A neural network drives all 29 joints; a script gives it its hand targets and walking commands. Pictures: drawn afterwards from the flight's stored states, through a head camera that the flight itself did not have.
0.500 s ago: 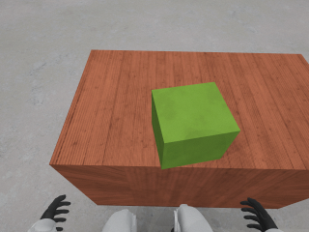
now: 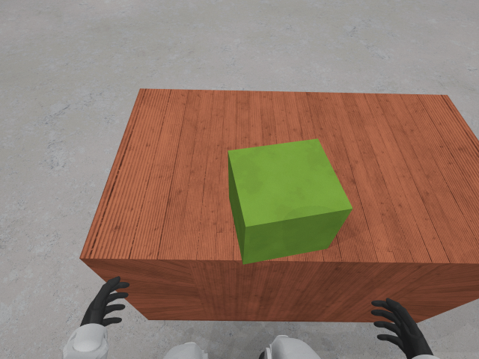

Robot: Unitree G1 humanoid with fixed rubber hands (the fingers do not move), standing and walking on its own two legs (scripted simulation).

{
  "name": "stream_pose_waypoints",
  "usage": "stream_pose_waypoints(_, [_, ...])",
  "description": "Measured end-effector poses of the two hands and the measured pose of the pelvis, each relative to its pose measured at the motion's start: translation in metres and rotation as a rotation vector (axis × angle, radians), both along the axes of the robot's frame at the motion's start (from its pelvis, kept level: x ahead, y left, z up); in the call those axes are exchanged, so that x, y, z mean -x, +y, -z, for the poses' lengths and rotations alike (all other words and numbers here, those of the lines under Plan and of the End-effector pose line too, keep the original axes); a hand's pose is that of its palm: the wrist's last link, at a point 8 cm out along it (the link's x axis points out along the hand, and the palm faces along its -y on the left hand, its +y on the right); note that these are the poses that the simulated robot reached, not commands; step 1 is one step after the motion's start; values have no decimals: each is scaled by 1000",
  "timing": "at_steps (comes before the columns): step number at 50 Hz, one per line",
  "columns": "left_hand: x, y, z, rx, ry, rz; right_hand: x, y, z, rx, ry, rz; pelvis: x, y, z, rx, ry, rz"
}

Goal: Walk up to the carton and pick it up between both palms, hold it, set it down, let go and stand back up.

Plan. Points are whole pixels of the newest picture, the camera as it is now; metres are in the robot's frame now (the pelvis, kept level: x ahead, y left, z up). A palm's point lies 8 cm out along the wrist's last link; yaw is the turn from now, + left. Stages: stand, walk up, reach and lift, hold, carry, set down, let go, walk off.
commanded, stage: reach and lift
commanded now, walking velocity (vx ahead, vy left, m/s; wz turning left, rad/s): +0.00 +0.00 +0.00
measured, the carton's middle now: (280, 202) +0.41 -0.08 -0.04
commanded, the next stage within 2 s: none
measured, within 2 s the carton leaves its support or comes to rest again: neither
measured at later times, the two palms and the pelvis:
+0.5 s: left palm (107, 301) +0.21 +0.23 -0.05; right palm (401, 321) +0.18 -0.25 -0.04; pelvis +0.01 +0.01 +0.01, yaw +0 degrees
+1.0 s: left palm (119, 278) +0.24 +0.21 -0.02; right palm (391, 290) +0.22 -0.24 -0.02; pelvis +0.03 +0.00 +0.01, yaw +0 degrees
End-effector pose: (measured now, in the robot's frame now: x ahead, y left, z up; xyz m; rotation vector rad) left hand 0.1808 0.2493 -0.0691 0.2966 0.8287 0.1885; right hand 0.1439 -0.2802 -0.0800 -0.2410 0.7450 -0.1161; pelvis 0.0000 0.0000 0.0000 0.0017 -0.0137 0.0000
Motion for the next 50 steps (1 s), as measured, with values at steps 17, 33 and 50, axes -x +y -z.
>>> stream_pose_waypoints(17, [-14, -8, -11, 56, -183, -30, -15, 26, -31, -85, -153, 17, -1, 11, -4, 6, -19, -8])
stream_pose_waypoints(33, [-51, -32, -34, 88, -381, -35, -55, 23, -48, -151, -273, 36, -23, 5, -10, 3, 34, -5])
stream_pose_waypoints(50, [-62, -39, -46, 103, -481, -15, -78, 39, -59, -207, -380, -25, -29, 1, -11, 1, 47, -3])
